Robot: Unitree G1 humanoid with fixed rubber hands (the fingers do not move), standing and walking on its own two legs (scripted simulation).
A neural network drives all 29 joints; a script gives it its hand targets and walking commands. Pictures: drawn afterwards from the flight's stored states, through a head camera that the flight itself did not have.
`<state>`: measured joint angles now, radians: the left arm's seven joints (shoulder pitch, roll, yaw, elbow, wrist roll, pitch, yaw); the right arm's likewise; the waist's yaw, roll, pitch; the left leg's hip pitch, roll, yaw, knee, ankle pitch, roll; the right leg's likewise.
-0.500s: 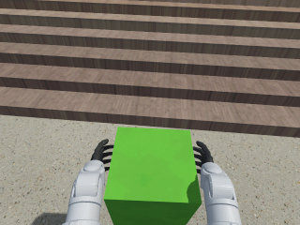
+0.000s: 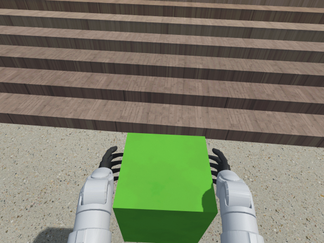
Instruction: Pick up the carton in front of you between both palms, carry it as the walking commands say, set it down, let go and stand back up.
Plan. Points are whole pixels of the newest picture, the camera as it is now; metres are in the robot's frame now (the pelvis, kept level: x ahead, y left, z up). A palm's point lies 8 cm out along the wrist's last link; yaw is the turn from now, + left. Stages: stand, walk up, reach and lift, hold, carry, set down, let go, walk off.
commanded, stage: hold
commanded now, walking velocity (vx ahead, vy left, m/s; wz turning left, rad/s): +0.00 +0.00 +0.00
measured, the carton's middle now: (163, 190) +0.29 +0.00 -0.02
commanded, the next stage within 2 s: carry in 0.88 s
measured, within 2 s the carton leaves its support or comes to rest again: neither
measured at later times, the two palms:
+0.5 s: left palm (105, 173) +0.29 +0.15 +0.05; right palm (222, 176) +0.29 -0.15 +0.05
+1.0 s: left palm (106, 170) +0.30 +0.15 +0.05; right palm (222, 172) +0.30 -0.15 +0.05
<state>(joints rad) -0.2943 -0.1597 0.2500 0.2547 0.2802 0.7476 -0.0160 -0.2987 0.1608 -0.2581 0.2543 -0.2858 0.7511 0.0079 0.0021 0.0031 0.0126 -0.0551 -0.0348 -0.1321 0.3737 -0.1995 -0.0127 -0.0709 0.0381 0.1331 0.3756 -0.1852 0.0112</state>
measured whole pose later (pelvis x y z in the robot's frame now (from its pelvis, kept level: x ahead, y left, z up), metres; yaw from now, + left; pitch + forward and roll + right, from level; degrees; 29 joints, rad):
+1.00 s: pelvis +0.01 +0.00 +0.00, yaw +0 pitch -1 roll +0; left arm -0.24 -0.15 0.19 0.16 0.24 0.78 0.01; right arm -0.25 0.15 -0.21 0.16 -0.25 0.79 -0.01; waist 0.00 0.00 -0.09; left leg -0.20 -0.01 -0.07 0.48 -0.34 -0.01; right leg -0.22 0.01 0.06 0.48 -0.33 0.01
